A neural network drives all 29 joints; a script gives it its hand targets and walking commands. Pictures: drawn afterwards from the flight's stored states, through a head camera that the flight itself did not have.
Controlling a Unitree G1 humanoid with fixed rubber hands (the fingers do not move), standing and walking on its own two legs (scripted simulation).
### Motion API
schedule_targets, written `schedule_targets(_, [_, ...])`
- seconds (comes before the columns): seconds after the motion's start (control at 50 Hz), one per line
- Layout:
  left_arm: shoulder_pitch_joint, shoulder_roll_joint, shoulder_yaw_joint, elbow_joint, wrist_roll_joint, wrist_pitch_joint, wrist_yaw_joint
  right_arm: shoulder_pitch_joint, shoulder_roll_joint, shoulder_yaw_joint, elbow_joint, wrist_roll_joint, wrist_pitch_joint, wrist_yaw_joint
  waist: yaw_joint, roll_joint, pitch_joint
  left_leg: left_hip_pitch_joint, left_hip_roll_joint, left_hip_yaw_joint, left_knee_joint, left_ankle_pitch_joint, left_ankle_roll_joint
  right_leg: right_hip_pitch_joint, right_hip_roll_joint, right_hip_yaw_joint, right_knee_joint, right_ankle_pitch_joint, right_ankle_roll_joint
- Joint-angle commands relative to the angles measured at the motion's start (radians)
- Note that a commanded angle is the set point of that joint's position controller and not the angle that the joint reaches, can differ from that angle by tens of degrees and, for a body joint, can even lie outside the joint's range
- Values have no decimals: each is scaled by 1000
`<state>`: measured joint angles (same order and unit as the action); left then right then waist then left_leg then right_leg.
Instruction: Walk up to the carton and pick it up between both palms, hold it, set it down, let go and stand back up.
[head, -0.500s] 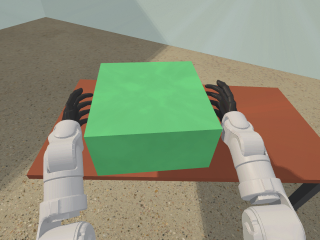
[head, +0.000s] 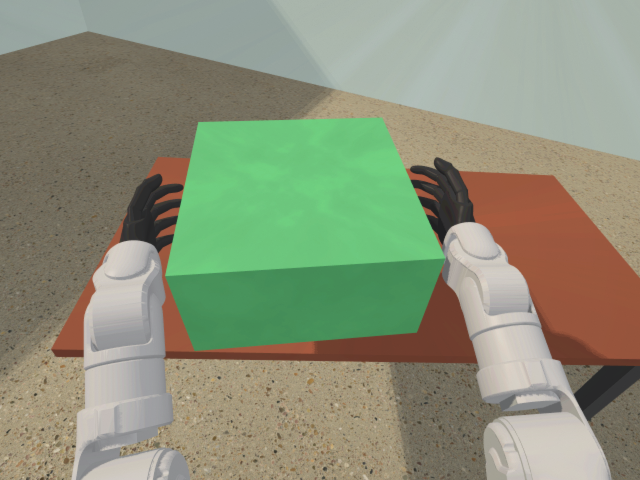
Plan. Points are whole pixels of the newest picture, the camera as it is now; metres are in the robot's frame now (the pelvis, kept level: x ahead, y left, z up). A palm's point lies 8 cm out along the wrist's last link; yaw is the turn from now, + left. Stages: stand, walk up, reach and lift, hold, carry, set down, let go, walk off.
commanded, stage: hold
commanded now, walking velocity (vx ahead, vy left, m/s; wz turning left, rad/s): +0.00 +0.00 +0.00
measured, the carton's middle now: (299, 219) +0.43 +0.00 +0.14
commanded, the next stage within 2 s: none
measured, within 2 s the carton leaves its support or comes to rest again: neither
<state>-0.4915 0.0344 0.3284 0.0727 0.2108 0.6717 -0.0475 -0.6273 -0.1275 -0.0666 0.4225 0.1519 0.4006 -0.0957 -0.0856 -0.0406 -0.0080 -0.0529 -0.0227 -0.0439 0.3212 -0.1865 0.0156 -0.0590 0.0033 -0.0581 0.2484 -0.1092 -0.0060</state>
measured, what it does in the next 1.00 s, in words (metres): stands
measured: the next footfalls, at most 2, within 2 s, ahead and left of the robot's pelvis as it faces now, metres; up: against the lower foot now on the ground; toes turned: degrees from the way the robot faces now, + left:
none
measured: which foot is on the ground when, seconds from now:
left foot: down 0.00-1.00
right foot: down 0.00-1.00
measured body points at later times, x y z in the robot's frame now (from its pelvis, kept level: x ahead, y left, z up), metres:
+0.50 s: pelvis +0.00 +0.00 +0.00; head -0.03 +0.02 +0.45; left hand +0.37 +0.18 +0.16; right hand +0.37 -0.18 +0.18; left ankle +0.00 +0.10 -0.75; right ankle +0.02 -0.12 -0.75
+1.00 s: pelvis -0.01 +0.00 +0.00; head -0.06 +0.01 +0.45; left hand +0.36 +0.19 +0.18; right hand +0.36 -0.18 +0.19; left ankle +0.00 +0.10 -0.75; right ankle +0.02 -0.12 -0.75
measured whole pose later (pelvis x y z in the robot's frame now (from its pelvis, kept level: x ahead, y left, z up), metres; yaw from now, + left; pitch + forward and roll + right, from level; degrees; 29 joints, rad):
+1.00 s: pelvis -0.01 +0.00 +0.00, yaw +0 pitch -6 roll -1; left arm -0.51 0.02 0.35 0.09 0.23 0.70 -0.07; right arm -0.62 -0.11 -0.09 0.43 0.13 0.41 -0.09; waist -0.08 -0.03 -0.02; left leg -0.03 -0.02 -0.04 0.30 -0.17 0.02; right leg -0.04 0.00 -0.05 0.24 -0.10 -0.01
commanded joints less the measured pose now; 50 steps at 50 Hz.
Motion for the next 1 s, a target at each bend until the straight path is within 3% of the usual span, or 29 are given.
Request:
schedule_targets(0.0, [-669, -413, -461, -97, -142, -56, -155, -600, 508, 329, -204, 75, -62, 144, -14, 67, -319, -68, -26, 45, -58, 163, -58, 232, 27, 9, 26, 136, 6])
schedule_targets(0.04, [-685, -438, -467, -103, -149, -66, -152, -645, 514, 326, -256, 67, -73, 147, 3, 55, -333, -58, -13, 39, -57, 201, -63, 221, 40, 4, 17, 126, 3])
schedule_targets(0.08, [-690, -456, -482, -86, -166, -69, -149, -684, 521, 329, -288, 76, -83, 147, -5, 59, -353, -63, -26, 45, -50, 189, -62, 227, 40, 3, 29, 133, 6])
schedule_targets(0.12, [-703, -447, -491, -87, -166, -74, -141, -658, 503, 316, -245, 72, -85, 149, -1, 82, -352, -46, -12, 37, -36, 235, -70, 204, 47, -6, 33, 130, -1])
schedule_targets(0.18, [-676, -454, -494, -99, -168, -73, -140, -664, 529, 359, -293, 81, -89, 143, -4, 30, -419, -19, -27, 41, -37, 265, -59, 238, 47, 5, 31, 209, 14])
schedule_targets(0.22, [-661, -431, -489, -125, -156, -72, -138, -598, 520, 357, -237, 86, -74, 141, -12, 56, -375, -27, -25, 40, -34, 293, -67, 247, 49, 2, 37, 233, 13])
schedule_targets(0.24, [-633, -450, -494, -144, -156, -71, -139, -594, 523, 386, -277, 107, -79, 140, -2, 64, -407, 6, -23, 34, -16, 333, -73, 252, 42, 8, 43, 262, 19])
schedule_targets(0.28, [-628, -441, -510, -164, -159, -61, -141, -570, 513, 375, -273, 115, -68, 138, -12, 78, -405, 15, -20, 37, -9, 367, -77, 250, 49, 8, 44, 282, 14])
schedule_targets(0.32, [-630, -422, -473, -154, -144, -56, -146, -596, 508, 380, -284, 119, -64, 133, 11, 53, -354, -17, -31, 40, -22, 353, -69, 238, 44, 10, 31, 292, 21])
schedule_targets(0.34, [-612, -414, -462, -118, -139, -52, -152, -575, 502, 359, -265, 109, -58, 128, -10, 39, -324, -35, -29, 37, -36, 308, -68, 257, 37, 13, 26, 269, 18])
schedule_targets(0.38, [-627, -422, -465, -139, -141, -49, -164, -575, 503, 353, -280, 100, -58, 121, -20, 49, -328, -49, -33, 44, -45, 255, -59, 271, 39, 5, 32, 239, 22])
schedule_targets(0.42, [-659, -438, -490, -173, -159, -57, -160, -617, 518, 362, -310, 118, -63, 121, -13, 83, -346, -44, -34, 46, -34, 270, -67, 272, 38, 12, 36, 249, 15])
schedule_targets(0.44, [-653, -424, -495, -171, -166, -60, -156, -601, 528, 375, -307, 123, -62, 123, -13, 62, -373, -35, -34, 46, -31, 268, -59, 279, 37, 15, 37, 262, 24])
schedule_targets(0.46, [-653, -431, -494, -183, -171, -64, -150, -596, 520, 378, -307, 126, -62, 126, -13, 78, -352, -30, -30, 39, -27, 285, -66, 266, 36, 15, 41, 259, 17])
schedule_targets(0.52, [-692, -417, -501, -162, -161, -77, -145, -610, 512, 348, -264, 97, -69, 139, -16, 76, -365, -36, -25, 37, -37, 240, -72, 226, 41, 3, 30, 161, 10])
schedule_targets(0.54, [-705, -435, -496, -144, -161, -79, -142, -640, 527, 352, -275, 95, -75, 143, 1, 74, -353, -45, -29, 38, -40, 200, -67, 212, 34, 6, 29, 138, 9])
schedule_targets(0.58, [-742, -441, -508, -135, -177, -86, -135, -650, 529, 318, -249, 79, -84, 152, -12, 103, -357, -53, -18, 38, -53, 163, -66, 176, 33, 0, 33, 89, -6])
schedule_targets(0.62, [-700, -466, -540, -169, -193, -93, -128, -649, 537, 352, -326, 91, -98, 153, -8, 78, -437, -9, -20, 29, -26, 273, -73, 197, 43, 1, 41, 175, 2])
schedule_targets(0.7, [-654, -435, -473, -95, -159, -71, -140, -613, 527, 353, -251, 84, -68, 141, 8, 37, -343, -55, -23, 37, -50, 231, -58, 233, 47, 5, 22, 164, 14])
schedule_targets(0.72, [-691, -452, -501, -234, -179, -77, -142, -542, 536, 375, -257, 111, -63, 141, 8, 64, -451, 4, -26, 41, -32, 341, -66, 274, 38, 16, 40, 277, 15])
schedule_targets(0.76, [-656, -423, -491, -200, -167, -55, -150, -558, 508, 370, -284, 121, -52, 133, 6, 71, -413, -2, -30, 40, -21, 362, -73, 276, 41, 15, 32, 276, 13])
schedule_targets(0.86, [-666, -410, -441, -132, -139, -37, -178, -581, 520, 333, -238, 80, -41, 131, 6, 41, -291, -91, -25, 52, -86, 162, -43, 262, 18, 19, 8, 158, 15])
schedule_targets(0.98, [-736, -434, -463, -111, -160, -58, -170, -641, 545, 318, -241, 62, -62, 145, 6, 56, -335, -66, -21, 51, -82, 143, -40, 225, 22, 7, 8, 102, 10])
